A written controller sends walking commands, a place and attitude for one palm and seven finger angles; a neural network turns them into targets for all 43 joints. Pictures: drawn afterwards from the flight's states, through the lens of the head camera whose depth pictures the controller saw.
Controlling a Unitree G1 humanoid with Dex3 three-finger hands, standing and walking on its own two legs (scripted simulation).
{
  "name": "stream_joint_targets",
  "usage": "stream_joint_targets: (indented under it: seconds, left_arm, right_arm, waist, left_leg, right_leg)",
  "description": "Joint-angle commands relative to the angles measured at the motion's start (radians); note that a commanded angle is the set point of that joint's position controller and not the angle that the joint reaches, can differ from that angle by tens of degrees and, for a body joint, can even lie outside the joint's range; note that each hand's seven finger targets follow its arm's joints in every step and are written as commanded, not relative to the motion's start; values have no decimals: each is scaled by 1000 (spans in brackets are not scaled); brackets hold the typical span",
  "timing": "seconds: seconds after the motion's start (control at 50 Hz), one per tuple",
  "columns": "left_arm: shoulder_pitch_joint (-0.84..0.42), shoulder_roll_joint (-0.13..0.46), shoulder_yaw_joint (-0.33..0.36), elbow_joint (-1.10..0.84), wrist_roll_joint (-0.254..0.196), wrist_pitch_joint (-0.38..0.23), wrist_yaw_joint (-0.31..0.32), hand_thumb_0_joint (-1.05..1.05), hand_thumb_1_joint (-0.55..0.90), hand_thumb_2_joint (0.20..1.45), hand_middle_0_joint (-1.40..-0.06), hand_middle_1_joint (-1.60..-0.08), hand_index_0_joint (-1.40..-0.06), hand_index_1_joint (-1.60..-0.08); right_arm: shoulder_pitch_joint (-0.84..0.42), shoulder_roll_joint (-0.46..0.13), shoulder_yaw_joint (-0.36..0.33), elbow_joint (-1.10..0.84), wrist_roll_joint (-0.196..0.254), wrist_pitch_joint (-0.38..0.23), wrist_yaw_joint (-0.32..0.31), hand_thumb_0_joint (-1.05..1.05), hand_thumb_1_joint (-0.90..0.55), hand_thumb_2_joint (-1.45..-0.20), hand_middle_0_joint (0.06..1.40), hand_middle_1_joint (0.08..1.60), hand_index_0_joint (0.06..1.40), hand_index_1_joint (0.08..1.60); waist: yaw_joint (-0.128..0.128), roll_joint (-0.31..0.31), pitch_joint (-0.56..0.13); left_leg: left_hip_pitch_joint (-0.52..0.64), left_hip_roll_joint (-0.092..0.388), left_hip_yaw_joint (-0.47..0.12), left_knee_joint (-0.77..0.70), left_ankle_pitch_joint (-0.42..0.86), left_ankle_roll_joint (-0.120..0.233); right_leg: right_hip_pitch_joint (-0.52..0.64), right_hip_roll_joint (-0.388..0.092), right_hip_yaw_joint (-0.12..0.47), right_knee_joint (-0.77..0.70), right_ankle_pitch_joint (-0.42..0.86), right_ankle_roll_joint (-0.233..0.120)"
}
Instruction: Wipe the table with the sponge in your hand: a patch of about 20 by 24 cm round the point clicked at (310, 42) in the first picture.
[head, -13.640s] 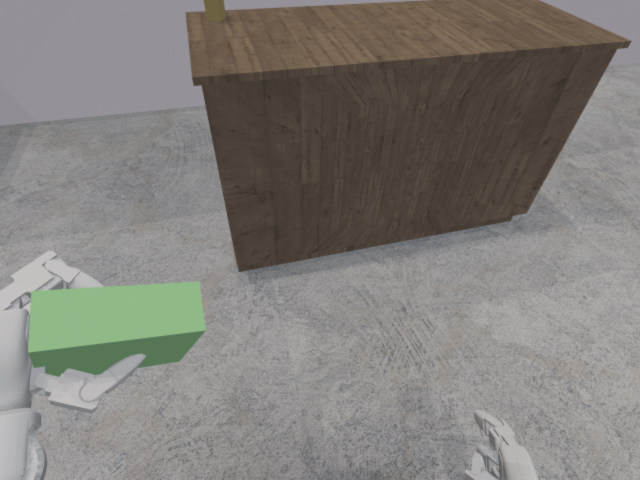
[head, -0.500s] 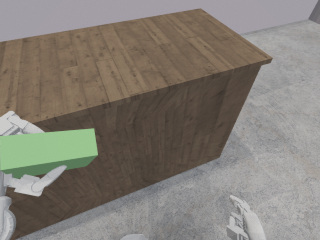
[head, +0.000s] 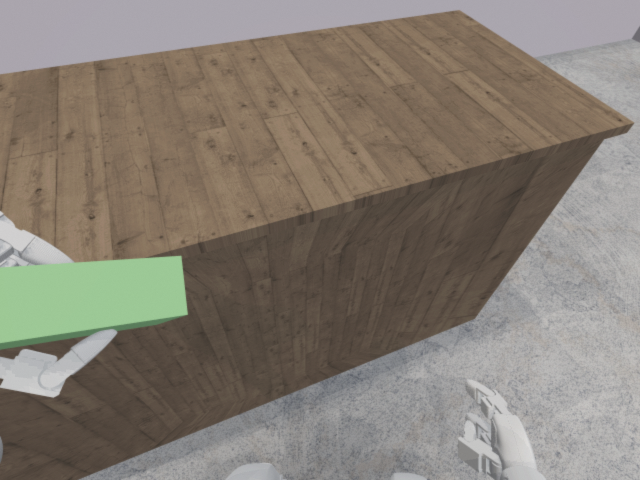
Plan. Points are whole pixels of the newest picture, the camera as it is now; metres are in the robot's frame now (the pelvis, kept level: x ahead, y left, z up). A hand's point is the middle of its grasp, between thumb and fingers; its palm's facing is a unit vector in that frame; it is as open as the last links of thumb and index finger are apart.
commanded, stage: shuffle to correct the standing spot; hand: left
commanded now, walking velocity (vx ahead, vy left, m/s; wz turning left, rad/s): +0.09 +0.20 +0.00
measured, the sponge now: (116, 300) +0.23 +0.20 +0.18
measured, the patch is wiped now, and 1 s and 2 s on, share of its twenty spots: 0.00 0.00 0.00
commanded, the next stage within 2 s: come to a stop and stand still in 0.66 s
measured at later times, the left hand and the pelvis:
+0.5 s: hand out of the picture +0.23 +0.36 +0.20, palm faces +0.42 -0.81 -0.41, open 9.3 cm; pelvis +0.02 +0.13 +0.01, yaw +0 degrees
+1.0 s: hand out of the picture +0.25 +0.47 +0.21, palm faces +0.40 -0.85 -0.33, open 9.3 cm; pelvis +0.04 +0.23 +0.03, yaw -1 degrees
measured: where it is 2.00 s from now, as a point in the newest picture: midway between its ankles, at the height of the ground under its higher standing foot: outside the picture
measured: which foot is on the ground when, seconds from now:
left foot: down 0.00-0.18, up 0.20-0.44, down 0.46-1.00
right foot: up 0.00-0.16, down 0.18-0.74, up 0.76-1.00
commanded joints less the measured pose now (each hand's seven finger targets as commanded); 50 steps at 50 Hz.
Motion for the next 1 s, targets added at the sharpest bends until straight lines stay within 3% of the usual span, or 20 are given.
stream_joint_targets:
  seconds: [0.0, 0.12, 0.14, 0.16, 0.18, 0.26, 0.38, 0.44, 0.48, 0.54, 0.56, 0.6, 0.62, 0.66, 0.7, 0.72, 0.78, 0.82, 0.86, 0.98]
  left_arm:
    - [-118, 129, 88, -159, 1, -29, 15, 0, 100, 1300, -1200, -1600, -1200, -1600]
    - [-54, 122, 50, -138, 1, 12, 23, 0, 100, 1300, -1200, -1600, -1200, -1600]
    - [-32, 146, 67, -124, 6, 12, 28, 0, 100, 1300, -1200, -1600, -1200, -1600]
    - [-37, 172, 83, -118, 7, 11, 33, 0, 100, 1300, -1200, -1600, -1200, -1600]
    - [-70, 182, 102, -109, -8, 1, 36, 0, 100, 1300, -1200, -1600, -1200, -1600]
    - [-57, 164, 111, -103, -5, -25, 26, 0, 100, 1300, -1200, -1600, -1200, -1600]
    - [-54, 142, 85, -148, -2, -14, 37, 0, 100, 1300, -1200, -1600, -1200, -1600]
    - [-80, 157, 106, -214, -14, -20, 27, 0, 100, 1300, -1200, -1600, -1200, -1600]
    - [-57, 145, 112, -164, -5, -16, 24, 0, 100, 1300, -1200, -1600, -1200, -1600]
    - [-92, 159, 118, -229, -1, -33, 29, 0, 100, 1300, -1200, -1600, -1200, -1600]
    - [-64, 166, 124, -196, 4, -32, 32, 0, 100, 1300, -1200, -1600, -1200, -1600]
    - [-43, 178, 124, -138, -10, -23, 34, 0, 100, 1300, -1200, -1600, -1200, -1600]
    - [-64, 160, 113, -136, -11, -24, 37, 0, 100, 1300, -1200, -1600, -1200, -1600]
    - [-60, 151, 116, -118, -4, -24, 37, 0, 100, 1300, -1200, -1600, -1200, -1600]
    - [-78, 127, 104, -131, -9, -20, 23, 0, 100, 1300, -1200, -1600, -1200, -1600]
    - [-95, 120, 95, -172, -16, -27, 15, 0, 100, 1300, -1200, -1600, -1200, -1600]
    - [-118, 113, 61, -129, -5, -10, 7, 0, 100, 1300, -1200, -1600, -1200, -1600]
    - [-176, 120, 43, -187, 5, -8, 11, 0, 100, 1300, -1200, -1600, -1200, -1600]
    - [-159, 124, 43, -202, 5, 0, 13, 0, 100, 1300, -1200, -1600, -1200, -1600]
    - [-47, 120, 51, -136, -6, 53, 11, 0, 100, 1300, -1200, -1600, -1200, -1600]
  right_arm:
    - [-50, -139, -44, -147, -4, -69, -11, 0, -900, -900, 200, 300, 200, 300]
    - [-78, -143, -3, -144, -17, -92, -20, 0, -900, -900, 200, 300, 200, 300]
    - [-75, -138, -1, -152, -22, -78, -20, 0, -900, -900, 200, 300, 200, 300]
    - [-63, -127, -8, -164, -24, -64, -17, 0, -900, -900, 200, 300, 200, 300]
    - [-56, -158, -18, -154, -31, -57, -15, 0, -900, -900, 200, 300, 200, 300]
    - [-52, -147, -26, -115, -14, -23, -4, 0, -900, -900, 200, 300, 200, 300]
    - [-67, -114, -35, -130, -11, -39, -44, 0, -900, -900, 200, 300, 200, 300]
    - [-49, -171, -62, -169, 5, -56, -61, 0, -900, -900, 200, 300, 200, 300]
    - [-37, -163, -59, -152, 8, -71, -54, 0, -900, -900, 200, 300, 200, 300]
    - [-65, -151, -38, -141, 4, -101, -39, 0, -900, -900, 200, 300, 200, 300]
    - [-63, -142, -32, -137, -1, -101, -35, 0, -900, -900, 200, 300, 200, 300]
    - [-52, -129, -43, -132, -3, -77, -21, 0, -900, -900, 200, 300, 200, 300]
    - [-67, -142, -46, -126, -3, -65, -16, 0, -900, -900, 200, 300, 200, 300]
    - [-60, -126, -27, -103, -6, -48, -9, 0, -900, -900, 200, 300, 200, 300]
    - [-34, -132, -27, -100, 0, -33, -23, 0, -900, -900, 200, 300, 200, 300]
    - [-45, -161, -43, -132, 1, -42, -29, 0, -900, -900, 200, 300, 200, 300]
    - [-41, -126, -35, -130, -9, -66, -32, 0, -900, -900, 200, 300, 200, 300]
    - [-55, -115, -15, -109, -15, -83, -36, 0, -900, -900, 200, 300, 200, 300]
    - [-59, -109, 0, -100, -25, -98, -40, 0, -900, -900, 200, 300, 200, 300]
    - [-51, -114, 11, -125, -34, -89, -57, 0, -900, -900, 200, 300, 200, 300]
  waist:
    - [-25, 209, -140]
    - [16, 151, -197]
    - [14, 62, -212]
    - [9, -127, -219]
    - [2, -154, -168]
    - [-7, -65, -171]
    - [-1, -84, -161]
    - [-10, 184, -167]
    - [-13, 324, -169]
    - [7, 274, -195]
    - [11, 148, -204]
    - [16, -301, -166]
    - [16, -300, -141]
    - [-2, -188, -134]
    - [-38, 99, -174]
    - [-29, 347, -172]
    - [-31, 197, -150]
    - [-15, 105, -162]
    - [0, 165, -206]
    - [2, 202, -190]
  left_leg:
    - [153, 222, -322, -457, 210, 173]
    - [-30, 132, -146, -358, 65, 79]
    - [-131, 93, -124, -241, -9, 54]
    - [-270, 19, -64, 11, -109, 14]
    - [-322, 5, -94, 256, -151, -25]
    - [-287, 111, -184, 352, -57, -43]
    - [157, 1, 84, -205, 99, -33]
    - [166, 168, -204, -341, 166, 55]
    - [98, 209, -259, -404, 175, 121]
    - [9, 127, -95, -270, 165, 66]
    - [-74, 68, -56, -172, 91, 34]
    - [-235, -1, 5, 169, -75, -34]
    - [-278, 44, -59, 261, -110, -38]
    - [-143, 117, -146, 59, -170, -8]
    - [134, 33, -80, -312, 46, -15]
    - [238, 190, -339, -433, 109, 52]
    - [190, 286, -502, -541, 19, 159]
    - [230, 268, -399, -520, 222, 134]
    - [244, 232, -283, -511, 334, 84]
    - [157, 222, -211, -567, 164, -19]
  right_leg:
    - [-210, 49, -82, 228, -30, -22]
    - [276, 67, -148, -449, 236, -42]
    - [385, -20, -29, -544, 276, -82]
    - [427, -240, 308, -638, 201, -179]
    - [319, -394, 535, -717, 112, -246]
    - [263, -302, 221, -588, 465, -216]
    - [83, -128, -36, -452, 354, -99]
    - [-8, 58, -138, -143, 160, -10]
    - [-44, 95, -137, 9, -31, -9]
    - [153, 88, -139, -293, 147, -32]
    - [249, 34, -50, -433, 263, -62]
    - [303, -260, 376, -596, 327, -203]
    - [296, -301, 358, -598, 397, -240]
    - [191, -271, 200, -464, 453, -200]
    - [36, -20, -77, -181, 283, -75]
    - [-149, 97, -137, 6, 44, -14]
    - [-250, 76, -20, 247, -30, -36]
    - [-220, 61, -18, 136, 54, -32]
    - [-104, 80, -42, -50, 96, -36]
    - [155, 146, -72, -468, 232, -44]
